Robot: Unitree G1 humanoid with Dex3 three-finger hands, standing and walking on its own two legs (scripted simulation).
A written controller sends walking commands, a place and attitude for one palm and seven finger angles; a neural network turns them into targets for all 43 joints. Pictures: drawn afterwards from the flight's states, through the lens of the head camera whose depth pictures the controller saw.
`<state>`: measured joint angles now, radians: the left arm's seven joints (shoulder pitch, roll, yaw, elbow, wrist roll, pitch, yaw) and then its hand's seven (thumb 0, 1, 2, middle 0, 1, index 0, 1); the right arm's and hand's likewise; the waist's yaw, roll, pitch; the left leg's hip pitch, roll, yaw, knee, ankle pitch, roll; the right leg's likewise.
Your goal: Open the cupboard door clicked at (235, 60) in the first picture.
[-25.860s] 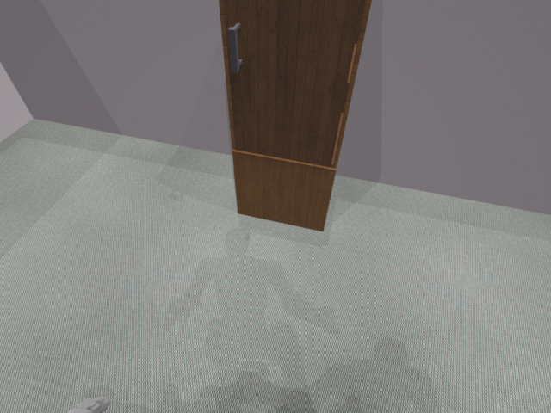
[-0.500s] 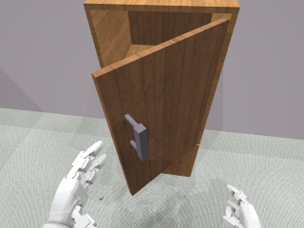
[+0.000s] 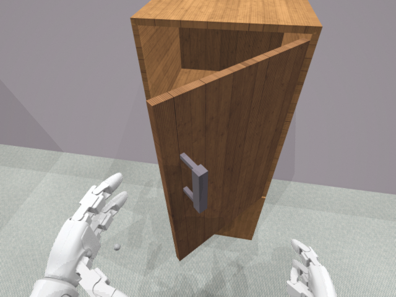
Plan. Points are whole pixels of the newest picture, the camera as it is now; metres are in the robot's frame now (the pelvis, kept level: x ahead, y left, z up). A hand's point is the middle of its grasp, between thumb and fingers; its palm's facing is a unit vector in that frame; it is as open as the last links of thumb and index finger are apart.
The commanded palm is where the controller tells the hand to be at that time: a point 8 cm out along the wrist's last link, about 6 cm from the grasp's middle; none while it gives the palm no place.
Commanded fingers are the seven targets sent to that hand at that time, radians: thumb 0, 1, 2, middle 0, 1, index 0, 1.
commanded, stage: draw the hand back to the body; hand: left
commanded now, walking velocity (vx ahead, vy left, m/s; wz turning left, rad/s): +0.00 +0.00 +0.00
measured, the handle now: (193, 183) +0.32 +0.04 +0.10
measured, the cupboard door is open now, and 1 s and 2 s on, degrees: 48 48 48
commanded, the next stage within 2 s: step back with the hand held close in 1.16 s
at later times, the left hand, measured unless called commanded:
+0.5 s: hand (62, 215) +0.20 +0.23 +0.16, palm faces +0.30 -0.88 -0.36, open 12.5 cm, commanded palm +0.15 +0.27 +0.18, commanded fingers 0.00 0.44 0.70 -0.18 -0.30 -0.18 -0.30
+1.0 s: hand (48, 191) +0.22 +0.25 +0.18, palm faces +0.41 -0.83 -0.39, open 7.6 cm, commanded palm +0.17 +0.29 +0.21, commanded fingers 0.00 0.90 0.90 -0.20 -0.30 -0.20 -0.30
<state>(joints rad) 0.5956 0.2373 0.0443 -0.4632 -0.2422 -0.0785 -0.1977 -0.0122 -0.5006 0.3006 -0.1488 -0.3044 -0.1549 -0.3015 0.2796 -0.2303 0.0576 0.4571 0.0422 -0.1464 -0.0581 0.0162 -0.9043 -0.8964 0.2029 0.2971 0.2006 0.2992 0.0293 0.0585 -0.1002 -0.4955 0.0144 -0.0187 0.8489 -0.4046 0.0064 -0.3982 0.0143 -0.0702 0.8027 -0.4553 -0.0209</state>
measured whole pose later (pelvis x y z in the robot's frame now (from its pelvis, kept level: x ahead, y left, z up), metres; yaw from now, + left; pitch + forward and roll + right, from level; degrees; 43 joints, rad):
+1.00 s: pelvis +0.03 +0.00 +0.04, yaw -2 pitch -3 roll +0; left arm 0.48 0.33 0.30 -0.40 -0.07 -0.05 0.12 0.01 0.85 0.88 -0.20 -0.31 -0.21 -0.30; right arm 0.18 -0.24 0.02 0.63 -0.01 -0.08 -0.07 0.01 -0.91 -0.90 0.20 0.30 0.20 0.30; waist 0.07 0.05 0.02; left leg -0.12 0.01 0.02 0.43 -0.25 0.01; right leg -0.04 0.01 -0.03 0.38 -0.29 -0.02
